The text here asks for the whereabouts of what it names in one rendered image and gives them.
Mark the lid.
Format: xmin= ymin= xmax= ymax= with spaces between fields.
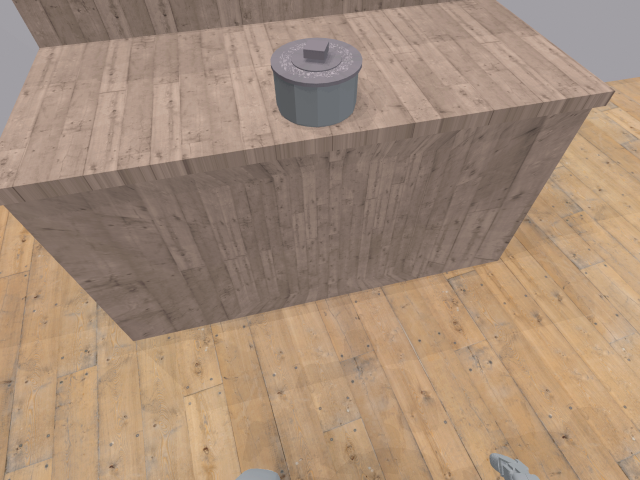
xmin=270 ymin=38 xmax=363 ymax=87

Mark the robot right hand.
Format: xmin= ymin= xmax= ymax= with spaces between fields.
xmin=490 ymin=453 xmax=540 ymax=480

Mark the knob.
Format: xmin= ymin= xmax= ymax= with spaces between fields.
xmin=303 ymin=39 xmax=329 ymax=60

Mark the table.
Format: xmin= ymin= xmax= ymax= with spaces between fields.
xmin=0 ymin=0 xmax=615 ymax=341

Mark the pot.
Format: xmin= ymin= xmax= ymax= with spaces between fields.
xmin=273 ymin=73 xmax=358 ymax=127

